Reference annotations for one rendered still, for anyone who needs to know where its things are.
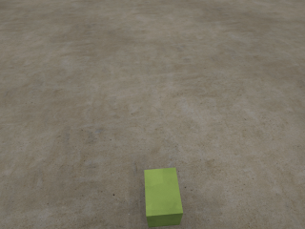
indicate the carton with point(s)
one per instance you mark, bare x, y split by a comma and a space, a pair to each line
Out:
162, 197

